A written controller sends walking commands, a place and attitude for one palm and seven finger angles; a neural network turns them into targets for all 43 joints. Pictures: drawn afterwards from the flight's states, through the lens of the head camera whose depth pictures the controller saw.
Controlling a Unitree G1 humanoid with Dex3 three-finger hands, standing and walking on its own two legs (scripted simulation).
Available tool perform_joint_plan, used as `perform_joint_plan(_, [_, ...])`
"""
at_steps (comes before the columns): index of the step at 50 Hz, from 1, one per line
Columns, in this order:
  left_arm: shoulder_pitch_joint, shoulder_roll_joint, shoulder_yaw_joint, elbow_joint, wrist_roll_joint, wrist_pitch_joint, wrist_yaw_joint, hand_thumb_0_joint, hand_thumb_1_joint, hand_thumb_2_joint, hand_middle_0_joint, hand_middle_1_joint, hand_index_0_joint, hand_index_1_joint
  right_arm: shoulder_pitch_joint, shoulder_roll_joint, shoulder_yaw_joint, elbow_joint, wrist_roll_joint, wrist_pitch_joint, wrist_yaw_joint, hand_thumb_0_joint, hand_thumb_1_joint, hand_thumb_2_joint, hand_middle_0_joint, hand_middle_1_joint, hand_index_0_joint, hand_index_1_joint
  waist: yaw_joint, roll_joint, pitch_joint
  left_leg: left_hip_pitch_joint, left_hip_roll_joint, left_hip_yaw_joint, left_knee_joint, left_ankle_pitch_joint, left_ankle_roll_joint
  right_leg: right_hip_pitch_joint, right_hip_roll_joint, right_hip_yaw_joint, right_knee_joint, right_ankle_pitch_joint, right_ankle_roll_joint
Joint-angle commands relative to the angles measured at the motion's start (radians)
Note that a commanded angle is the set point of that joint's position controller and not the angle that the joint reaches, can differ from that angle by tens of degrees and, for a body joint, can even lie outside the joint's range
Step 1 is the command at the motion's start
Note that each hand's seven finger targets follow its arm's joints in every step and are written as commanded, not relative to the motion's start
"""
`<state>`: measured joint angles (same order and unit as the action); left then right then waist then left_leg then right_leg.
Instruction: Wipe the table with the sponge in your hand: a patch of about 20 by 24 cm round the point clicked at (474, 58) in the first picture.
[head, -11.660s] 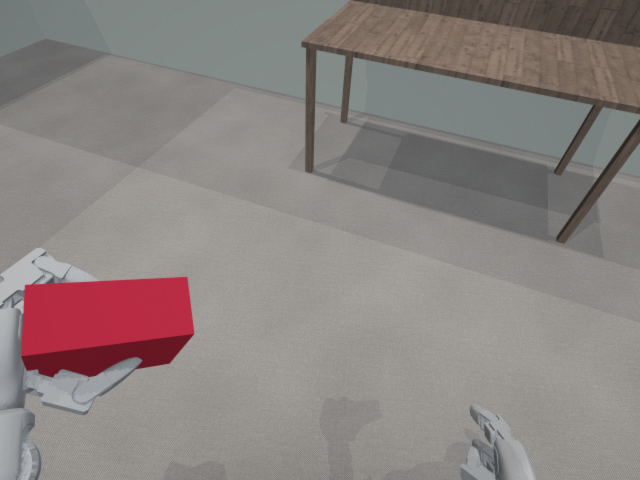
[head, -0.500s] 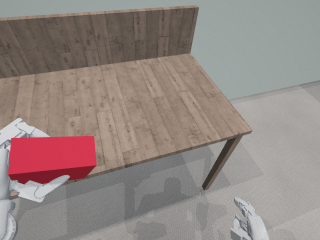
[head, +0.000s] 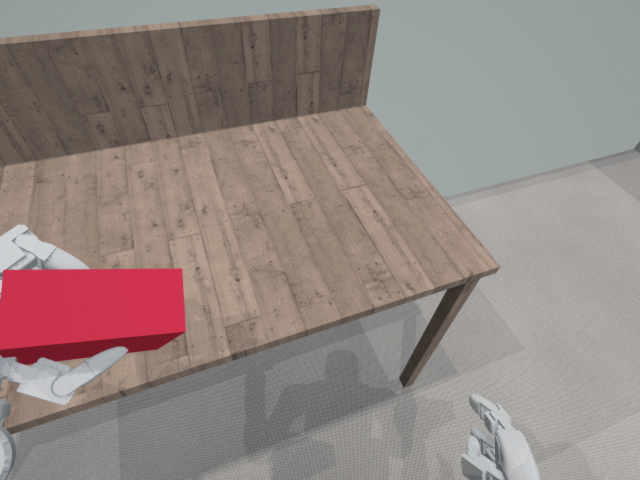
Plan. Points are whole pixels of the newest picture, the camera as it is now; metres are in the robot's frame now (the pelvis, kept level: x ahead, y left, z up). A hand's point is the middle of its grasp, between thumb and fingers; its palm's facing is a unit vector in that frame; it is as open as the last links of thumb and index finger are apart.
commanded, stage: shuffle to correct the standing spot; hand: left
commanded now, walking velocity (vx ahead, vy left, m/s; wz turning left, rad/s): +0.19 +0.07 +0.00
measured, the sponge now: (122, 316) +0.24 +0.20 +0.15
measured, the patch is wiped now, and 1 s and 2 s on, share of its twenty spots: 0.00 0.00 0.00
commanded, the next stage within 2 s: come to a stop and stand still in 0.82 s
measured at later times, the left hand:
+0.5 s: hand (26, 325) +0.21 +0.27 +0.17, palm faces +0.41 -0.84 -0.37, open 9.9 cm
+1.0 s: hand (40, 271) +0.27 +0.29 +0.16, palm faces +0.36 -0.85 -0.39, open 9.9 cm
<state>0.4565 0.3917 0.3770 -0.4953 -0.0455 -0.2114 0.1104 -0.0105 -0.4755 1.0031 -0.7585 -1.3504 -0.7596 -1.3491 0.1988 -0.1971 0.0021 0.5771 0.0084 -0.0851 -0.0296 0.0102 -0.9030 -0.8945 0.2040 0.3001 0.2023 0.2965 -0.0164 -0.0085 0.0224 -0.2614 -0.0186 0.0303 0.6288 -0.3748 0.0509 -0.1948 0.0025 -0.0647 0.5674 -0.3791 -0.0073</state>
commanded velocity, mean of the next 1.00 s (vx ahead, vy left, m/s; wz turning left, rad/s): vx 0.16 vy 0.02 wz -0.03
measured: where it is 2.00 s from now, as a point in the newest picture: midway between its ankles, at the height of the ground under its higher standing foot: outside the picture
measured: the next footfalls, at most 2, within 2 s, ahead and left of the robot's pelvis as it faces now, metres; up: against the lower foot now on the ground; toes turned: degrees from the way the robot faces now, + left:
left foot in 0.54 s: +0.10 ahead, +0.15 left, +0.00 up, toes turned -1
right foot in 0.74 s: +0.07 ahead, -0.05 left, +0.00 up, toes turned -1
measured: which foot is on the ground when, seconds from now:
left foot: down 0.00-0.34, up 0.36-0.52, down 0.54-1.00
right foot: down 0.00-0.54, up 0.56-0.72, down 0.74-1.00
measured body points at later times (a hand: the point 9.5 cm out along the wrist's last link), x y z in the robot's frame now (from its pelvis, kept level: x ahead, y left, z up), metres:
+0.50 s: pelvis +0.01 +0.02 +0.01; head +0.03 +0.04 +0.45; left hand +0.19 +0.31 +0.18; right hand +0.17 -0.22 -0.07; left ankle +0.05 +0.14 -0.71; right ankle +0.00 -0.10 -0.73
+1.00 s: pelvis +0.04 +0.05 +0.01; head +0.05 +0.06 +0.46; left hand +0.25 +0.33 +0.18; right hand +0.19 -0.18 -0.08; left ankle +0.06 +0.15 -0.73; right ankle +0.03 -0.05 -0.73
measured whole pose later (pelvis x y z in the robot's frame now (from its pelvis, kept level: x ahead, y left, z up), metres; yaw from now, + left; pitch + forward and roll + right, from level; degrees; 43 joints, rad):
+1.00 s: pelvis +0.04 +0.05 +0.01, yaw -2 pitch -1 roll +1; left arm 0.42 0.37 0.37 -0.43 -0.03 -0.15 0.11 -0.01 -0.48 1.01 -0.76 -1.35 -0.76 -1.35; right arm 0.23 -0.18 0.02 0.62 -0.01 -0.11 -0.06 0.01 -0.90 -0.89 0.20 0.30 0.20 0.30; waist 0.00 -0.04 0.03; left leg -0.25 -0.02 0.04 0.52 -0.26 0.03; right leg -0.25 0.00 -0.03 0.58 -0.34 -0.02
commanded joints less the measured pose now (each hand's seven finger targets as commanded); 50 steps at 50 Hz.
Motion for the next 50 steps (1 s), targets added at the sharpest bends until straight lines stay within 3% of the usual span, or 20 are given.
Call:
perform_joint_plan(1, [-0.029, 0.170, 0.134, -0.213, -0.019, -0.072, 0.023, 0.000, 0.100, 1.300, -1.200, -1.600, -1.200, -1.600, -0.069, -0.130, -0.055, -0.150, 0.013, -0.038, -0.009, 0.000, -0.900, -0.900, 0.200, 0.300, 0.200, 0.300, 0.017, -0.024, -0.196, -0.037, 0.055, -0.047, 0.052, 0.511, -0.007, 0.185, -0.140, 0.158, -0.053, 0.568, -0.105])
perform_joint_plan(5, [-0.068, 0.160, 0.120, -0.212, -0.021, -0.079, 0.027, 0.000, 0.100, 1.300, -1.200, -1.600, -1.200, -1.600, -0.065, -0.120, -0.045, -0.134, 0.007, -0.029, -0.005, 0.000, -0.900, -0.900, 0.200, 0.300, 0.200, 0.300, 0.002, -0.032, -0.127, -0.032, 0.027, -0.012, -0.051, 0.255, -0.007, 0.095, -0.210, 0.200, -0.069, 0.486, -0.118])
perform_joint_plan(8, [-0.076, 0.149, 0.096, -0.244, -0.007, -0.081, 0.027, 0.000, 0.100, 1.300, -1.200, -1.600, -1.200, -1.600, -0.075, -0.132, -0.047, -0.144, 0.000, -0.040, -0.020, 0.000, -0.900, -0.900, 0.200, 0.300, 0.200, 0.300, -0.006, 0.199, -0.122, 0.236, 0.164, -0.241, -0.207, 0.612, 0.062, -0.160, -0.017, 0.006, 0.177, 0.252, -0.013])
perform_joint_plan(10, [-0.073, 0.151, 0.086, -0.244, 0.003, -0.072, 0.020, 0.000, 0.100, 1.300, -1.200, -1.600, -1.200, -1.600, -0.062, -0.129, -0.052, -0.143, -0.017, -0.047, -0.012, 0.000, -0.900, -0.900, 0.200, 0.300, 0.200, 0.300, 0.000, 0.225, -0.123, 0.349, 0.223, -0.305, -0.213, 0.774, 0.077, -0.289, -0.005, -0.003, 0.194, -0.066, -0.015])
perform_joint_plan(13, [-0.034, 0.149, 0.102, -0.237, 0.005, -0.067, 0.019, 0.000, 0.100, 1.300, -1.200, -1.600, -1.200, -1.600, -0.079, -0.129, -0.045, -0.154, -0.004, -0.047, -0.009, 0.000, -0.900, -0.900, 0.200, 0.300, 0.200, 0.300, 0.026, 0.130, -0.139, 0.135, 0.171, -0.172, -0.116, 0.697, 0.043, -0.014, -0.015, -0.024, -0.107, 0.088, -0.032])
perform_joint_plan(15, [-0.010, 0.179, 0.137, -0.201, -0.003, -0.074, 0.022, 0.000, 0.100, 1.300, -1.200, -1.600, -1.200, -1.600, -0.088, -0.129, -0.046, -0.155, 0.006, -0.044, -0.011, 0.000, -0.900, -0.900, 0.200, 0.300, 0.200, 0.300, 0.039, -0.045, -0.220, -0.186, 0.057, -0.058, 0.158, 0.452, 0.002, 0.359, -0.144, 0.154, -0.162, 0.407, -0.109])
perform_joint_plan(17, [0.044, 0.167, 0.137, -0.160, -0.034, -0.068, 0.016, 0.000, 0.100, 1.300, -1.200, -1.600, -1.200, -1.600, -0.057, -0.154, -0.086, -0.162, 0.022, -0.042, -0.003, 0.000, -0.900, -0.900, 0.200, 0.300, 0.200, 0.300, 0.028, -0.222, -0.135, -0.361, -0.015, -0.061, 0.461, -0.099, -0.035, 0.241, -0.413, 0.545, -0.284, 0.346, -0.270])
perform_joint_plan(20, [-0.059, 0.140, 0.109, -0.219, -0.010, -0.084, 0.029, 0.000, 0.100, 1.300, -1.200, -1.600, -1.200, -1.600, -0.060, -0.112, -0.036, -0.120, 0.002, -0.017, 0.010, 0.000, -0.900, -0.900, 0.200, 0.300, 0.200, 0.300, 0.006, -0.051, -0.051, -0.315, 0.104, -0.114, 0.356, -0.088, -0.019, 0.038, -0.359, 0.344, -0.255, 0.303, -0.225])
perform_joint_plan(24, [-0.131, 0.131, 0.073, -0.211, 0.011, -0.076, 0.038, 0.000, 0.100, 1.300, -1.200, -1.600, -1.200, -1.600, -0.089, -0.098, -0.040, -0.111, -0.007, -0.060, -0.025, 0.000, -0.900, -0.900, 0.200, 0.300, 0.200, 0.300, 0.015, 0.006, -0.082, 0.139, -0.001, 0.066, -0.111, 0.149, -0.027, -0.140, -0.154, 0.098, -0.160, 0.132, -0.099])
perform_joint_plan(25, [-0.149, 0.125, 0.059, -0.228, 0.014, -0.077, 0.035, 0.000, 0.100, 1.300, -1.200, -1.600, -1.200, -1.600, -0.078, -0.114, -0.056, -0.116, -0.007, -0.068, -0.031, 0.000, -0.900, -0.900, 0.200, 0.300, 0.200, 0.300, 0.013, 0.038, -0.093, 0.195, 0.031, 0.017, -0.163, 0.155, -0.011, -0.152, -0.130, 0.100, -0.069, 0.123, -0.077])
perform_joint_plan(27, [-0.159, 0.138, 0.067, -0.248, 0.023, -0.072, 0.034, 0.000, 0.100, 1.300, -1.200, -1.600, -1.200, -1.600, -0.086, -0.148, -0.069, -0.146, 0.008, -0.073, -0.037, 0.000, -0.900, -0.900, 0.200, 0.300, 0.200, 0.300, 0.013, 0.197, -0.081, 0.224, 0.250, -0.314, -0.282, 0.209, 0.096, -0.279, 0.000, 0.023, 0.203, -0.012, -0.001])
perform_joint_plan(29, [-0.170, 0.174, 0.106, -0.241, 0.019, -0.069, 0.024, 0.000, 0.100, 1.300, -1.200, -1.600, -1.200, -1.600, -0.103, -0.110, -0.051, -0.132, -0.009, -0.080, -0.032, 0.000, -0.900, -0.900, 0.200, 0.300, 0.200, 0.300, 0.009, 0.274, -0.063, 0.078, 0.318, -0.447, -0.406, 0.074, 0.181, -0.269, -0.017, 0.058, 0.435, -0.137, -0.006])
perform_joint_plan(32, [-0.086, 0.176, 0.129, -0.288, 0.020, -0.079, 0.017, 0.000, 0.100, 1.300, -1.200, -1.600, -1.200, -1.600, -0.087, -0.111, -0.049, -0.124, -0.003, -0.097, -0.017, 0.000, -0.900, -0.900, 0.200, 0.300, 0.200, 0.300, 0.029, 0.210, -0.108, 0.032, 0.239, -0.218, -0.309, 0.245, 0.139, -0.159, -0.029, 0.017, 0.243, -0.070, -0.010])
perform_joint_plan(35, [-0.012, 0.162, 0.124, -0.267, 0.011, -0.073, 0.008, 0.000, 0.100, 1.300, -1.200, -1.600, -1.200, -1.600, -0.070, -0.117, -0.033, -0.138, 0.001, -0.097, -0.003, 0.000, -0.900, -0.900, 0.200, 0.300, 0.200, 0.300, 0.032, 0.175, -0.164, -0.091, 0.189, -0.144, -0.202, 0.183, 0.064, 0.098, -0.008, -0.020, -0.119, 0.104, -0.016])
perform_joint_plan(37, [0.014, 0.199, 0.164, -0.199, 0.002, -0.065, 0.006, 0.000, 0.100, 1.300, -1.200, -1.600, -1.200, -1.600, -0.066, -0.109, -0.029, -0.132, -0.002, -0.086, -0.012, 0.000, -0.900, -0.900, 0.200, 0.300, 0.200, 0.300, 0.013, 0.036, -0.149, -0.162, 0.106, -0.082, -0.097, 0.026, 0.011, 0.151, -0.084, 0.119, -0.237, 0.176, -0.063])
perform_joint_plan(39, [-0.020, 0.148, 0.122, -0.167, -0.017, -0.032, -0.004, 0.000, 0.100, 1.300, -1.200, -1.600, -1.200, -1.600, -0.035, -0.114, -0.052, -0.139, 0.008, -0.080, -0.011, 0.000, -0.900, -0.900, 0.200, 0.300, 0.200, 0.300, 0.001, -0.216, -0.106, -0.137, 0.021, -0.009, 0.093, -0.035, -0.028, -0.018, -0.235, 0.394, -0.308, -0.051, -0.158])
perform_joint_plan(42, [-0.105, 0.159, 0.115, -0.183, -0.016, -0.020, 0.016, 0.000, 0.100, 1.300, -1.200, -1.600, -1.200, -1.600, -0.070, -0.099, -0.017, -0.115, 0.003, -0.075, -0.024, 0.000, -0.900, -0.900, 0.200, 0.300, 0.200, 0.300, -0.008, -0.040, -0.078, 0.038, 0.049, -0.023, -0.108, 0.063, -0.019, -0.123, -0.180, 0.238, -0.217, 0.034, -0.127])
perform_joint_plan(44, [-0.120, 0.133, 0.083, -0.186, -0.004, -0.028, 0.015, 0.000, 0.100, 1.300, -1.200, -1.600, -1.200, -1.600, -0.083, -0.128, -0.031, -0.124, -0.001, -0.080, -0.037, 0.000, -0.900, -0.900, 0.200, 0.300, 0.200, 0.300, 0.006, 0.116, -0.099, 0.127, 0.149, -0.192, -0.270, 0.231, 0.017, -0.129, -0.031, 0.092, -0.016, 0.134, -0.047])
perform_joint_plan(46, [-0.149, 0.142, 0.069, -0.190, 0.006, -0.027, 0.006, 0.000, 0.100, 1.300, -1.200, -1.600, -1.200, -1.600, -0.100, -0.114, -0.026, -0.131, -0.007, -0.074, -0.040, 0.000, -0.900, -0.900, 0.200, 0.300, 0.200, 0.300, 0.007, 0.219, -0.088, 0.095, 0.261, -0.358, -0.372, 0.137, 0.069, -0.142, -0.003, 0.036, 0.080, 0.012, -0.012])
perform_joint_plan(50, [-0.086, 0.159, 0.084, -0.258, 0.017, -0.033, 0.010, 0.000, 0.100, 1.300, -1.200, -1.600, -1.200, -1.600, -0.083, -0.112, -0.020, -0.132, -0.012, -0.088, -0.028, 0.000, -0.900, -0.900, 0.200, 0.300, 0.200, 0.300, 0.030, 0.140, -0.135, 0.094, 0.192, -0.197, -0.207, 0.551, 0.035, 0.028, -0.030, 0.033, -0.179, 0.216, -0.017])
